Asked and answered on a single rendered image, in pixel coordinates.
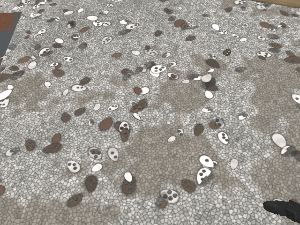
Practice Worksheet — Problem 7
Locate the right robot hand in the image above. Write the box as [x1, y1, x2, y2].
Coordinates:
[262, 200, 300, 224]

